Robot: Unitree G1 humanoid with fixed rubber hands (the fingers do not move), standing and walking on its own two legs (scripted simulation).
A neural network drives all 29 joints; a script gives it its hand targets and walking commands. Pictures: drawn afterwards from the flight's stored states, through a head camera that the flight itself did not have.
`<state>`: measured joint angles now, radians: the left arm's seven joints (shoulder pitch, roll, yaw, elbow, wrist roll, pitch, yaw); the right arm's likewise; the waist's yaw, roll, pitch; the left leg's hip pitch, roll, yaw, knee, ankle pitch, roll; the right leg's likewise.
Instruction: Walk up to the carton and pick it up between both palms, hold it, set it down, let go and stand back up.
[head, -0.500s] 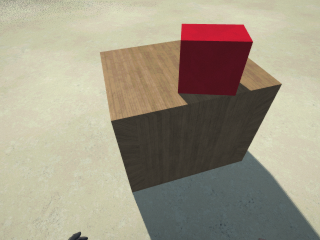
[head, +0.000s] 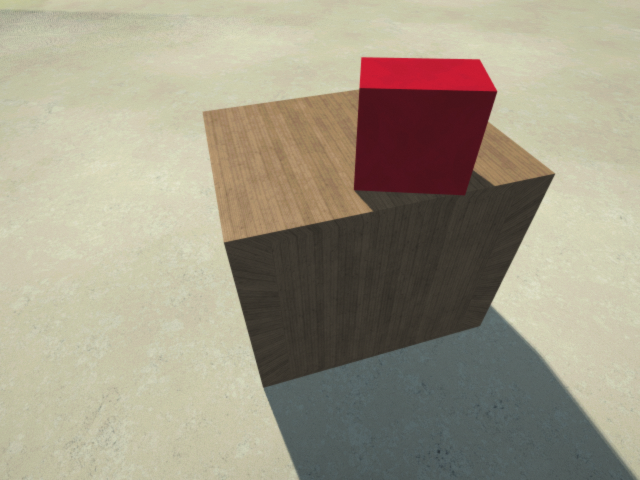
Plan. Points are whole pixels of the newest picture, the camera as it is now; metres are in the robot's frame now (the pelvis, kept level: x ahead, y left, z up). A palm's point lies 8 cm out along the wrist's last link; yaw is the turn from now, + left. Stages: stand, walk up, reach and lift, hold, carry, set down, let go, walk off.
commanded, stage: stand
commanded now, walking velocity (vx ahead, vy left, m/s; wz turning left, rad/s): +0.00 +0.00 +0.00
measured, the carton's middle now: (414, 127) +0.85 -0.22 +0.04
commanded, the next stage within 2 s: walk up in 1.12 s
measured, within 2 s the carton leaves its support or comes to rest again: neither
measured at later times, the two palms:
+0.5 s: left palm out of the picture +0.10 +0.27 -0.11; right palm out of the picture +0.07 -0.27 -0.11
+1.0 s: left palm out of the picture +0.10 +0.26 -0.10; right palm out of the picture +0.07 -0.28 -0.11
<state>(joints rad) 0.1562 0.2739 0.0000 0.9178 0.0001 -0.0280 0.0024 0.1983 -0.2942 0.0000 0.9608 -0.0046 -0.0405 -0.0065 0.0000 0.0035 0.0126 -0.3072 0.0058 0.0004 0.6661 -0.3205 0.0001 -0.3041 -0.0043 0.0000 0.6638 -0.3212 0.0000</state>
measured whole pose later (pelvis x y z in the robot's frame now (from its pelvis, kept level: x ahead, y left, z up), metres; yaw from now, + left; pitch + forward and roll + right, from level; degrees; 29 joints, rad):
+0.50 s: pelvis +0.00 +0.00 +0.01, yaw +0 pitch -2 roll +0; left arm 0.14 0.28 0.00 0.97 0.00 -0.03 0.00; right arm 0.18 -0.29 0.00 1.02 0.00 -0.04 -0.01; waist 0.00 0.00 0.01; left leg -0.28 0.01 0.00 0.60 -0.29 0.00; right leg -0.27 0.00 0.00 0.59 -0.28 0.00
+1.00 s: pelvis +0.00 +0.00 +0.01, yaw +0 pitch -2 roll +0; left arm 0.13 0.28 0.00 1.00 0.00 -0.03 0.00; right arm 0.17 -0.30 0.00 1.05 0.00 -0.04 -0.01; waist 0.00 0.00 0.02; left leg -0.25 0.01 0.00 0.54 -0.26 0.00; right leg -0.25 0.00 0.00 0.54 -0.26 0.00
